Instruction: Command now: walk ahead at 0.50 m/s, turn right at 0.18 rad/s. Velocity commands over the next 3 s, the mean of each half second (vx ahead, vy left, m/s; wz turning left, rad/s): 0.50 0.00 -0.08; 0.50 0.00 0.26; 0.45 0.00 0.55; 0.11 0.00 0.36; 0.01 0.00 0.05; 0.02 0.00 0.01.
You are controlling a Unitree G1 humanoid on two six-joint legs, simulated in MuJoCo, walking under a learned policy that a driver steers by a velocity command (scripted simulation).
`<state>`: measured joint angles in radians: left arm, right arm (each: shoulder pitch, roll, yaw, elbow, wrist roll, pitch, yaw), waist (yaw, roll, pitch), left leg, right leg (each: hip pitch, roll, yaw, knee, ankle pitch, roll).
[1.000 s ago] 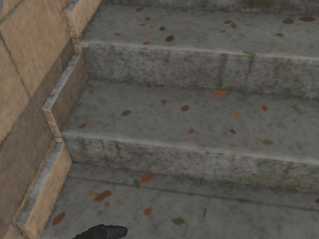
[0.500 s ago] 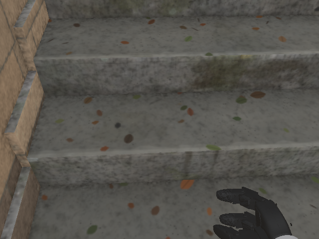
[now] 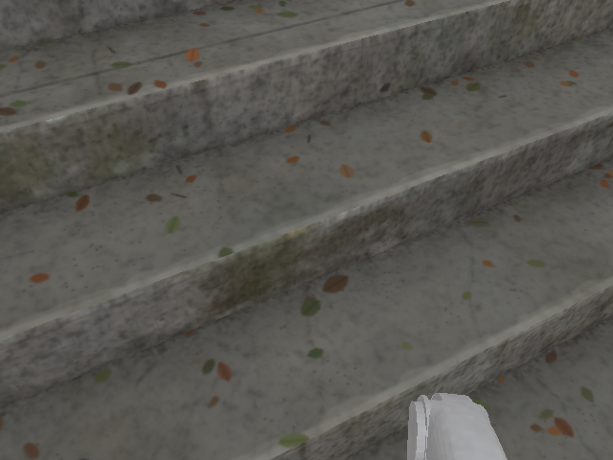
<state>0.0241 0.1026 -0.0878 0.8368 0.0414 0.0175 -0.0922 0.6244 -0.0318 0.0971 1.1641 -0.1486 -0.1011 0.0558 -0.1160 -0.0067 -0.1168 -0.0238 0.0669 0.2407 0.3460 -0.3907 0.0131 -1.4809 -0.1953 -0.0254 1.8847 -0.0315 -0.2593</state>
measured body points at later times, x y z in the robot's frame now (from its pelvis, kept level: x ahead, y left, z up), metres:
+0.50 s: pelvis +0.29 -0.07 +0.17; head +0.29 -0.06 +0.62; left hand +0.16 +0.15 +0.02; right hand +0.48 -0.26 +0.07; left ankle +0.38 +0.06 -0.29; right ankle +0.25 -0.14 -0.57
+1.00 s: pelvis +0.56 -0.02 +0.31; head +0.55 -0.01 +0.76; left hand +0.75 +0.21 +0.21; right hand +0.45 -0.21 +0.16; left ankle +0.50 +0.03 -0.40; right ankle +0.68 -0.17 -0.17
